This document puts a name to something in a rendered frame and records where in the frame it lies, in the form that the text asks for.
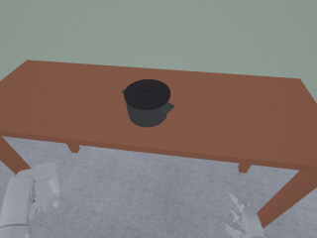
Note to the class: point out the pot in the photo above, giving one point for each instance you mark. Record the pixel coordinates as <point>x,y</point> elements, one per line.
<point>148,118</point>

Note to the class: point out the right robot hand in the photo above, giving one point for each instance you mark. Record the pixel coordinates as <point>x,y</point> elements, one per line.
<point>248,221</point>

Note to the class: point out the knob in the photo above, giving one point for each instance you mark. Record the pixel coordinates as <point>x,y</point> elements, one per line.
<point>147,87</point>

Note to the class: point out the left robot hand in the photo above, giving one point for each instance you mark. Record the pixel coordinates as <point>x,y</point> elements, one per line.
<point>40,183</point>

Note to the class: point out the lid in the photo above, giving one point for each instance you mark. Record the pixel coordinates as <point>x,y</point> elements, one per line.
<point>139,100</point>

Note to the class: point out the left robot forearm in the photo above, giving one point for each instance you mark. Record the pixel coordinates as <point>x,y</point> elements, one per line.
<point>17,230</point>

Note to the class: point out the table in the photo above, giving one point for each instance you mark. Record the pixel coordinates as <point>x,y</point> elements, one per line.
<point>257,120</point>

